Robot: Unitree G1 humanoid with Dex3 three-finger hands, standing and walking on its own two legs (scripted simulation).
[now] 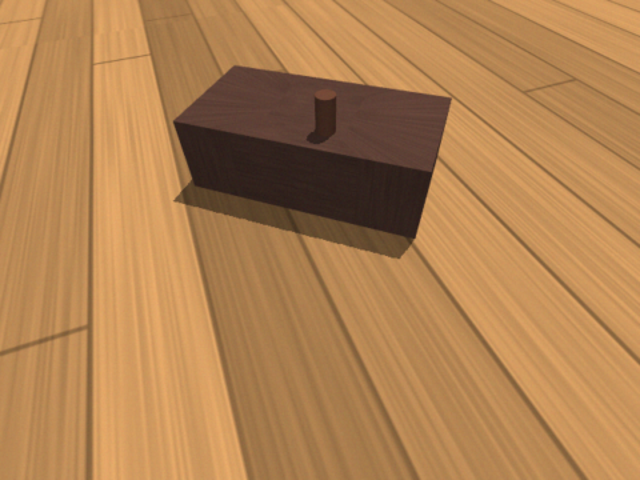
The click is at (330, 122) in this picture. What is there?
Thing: squat round
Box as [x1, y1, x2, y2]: [315, 89, 335, 136]
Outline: 323,89 315,93 315,124 316,132 320,135 327,136 333,134 335,131 335,93 332,90
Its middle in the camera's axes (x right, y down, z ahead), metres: +0.04 -0.51 +1.53
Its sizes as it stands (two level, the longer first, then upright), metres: 0.082 0.082 0.157
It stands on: a support 0.36 m high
